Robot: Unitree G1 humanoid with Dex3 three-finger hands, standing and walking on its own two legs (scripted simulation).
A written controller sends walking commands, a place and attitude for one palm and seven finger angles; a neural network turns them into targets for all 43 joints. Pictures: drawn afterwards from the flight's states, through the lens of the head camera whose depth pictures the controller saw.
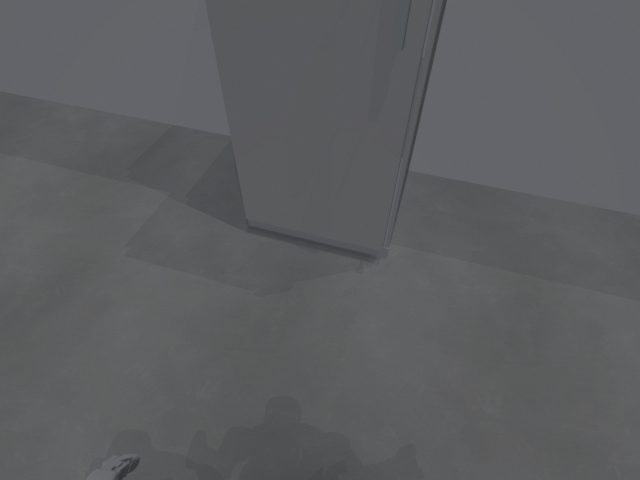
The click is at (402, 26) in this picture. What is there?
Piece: fridge door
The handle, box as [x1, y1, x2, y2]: [390, 0, 410, 51]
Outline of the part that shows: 410,0 397,0 390,49 401,51 403,47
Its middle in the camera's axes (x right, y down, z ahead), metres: +0.19 -0.58 +0.79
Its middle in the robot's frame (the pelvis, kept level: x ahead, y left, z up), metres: +1.02 -0.13 +0.28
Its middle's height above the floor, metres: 1.04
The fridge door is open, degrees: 0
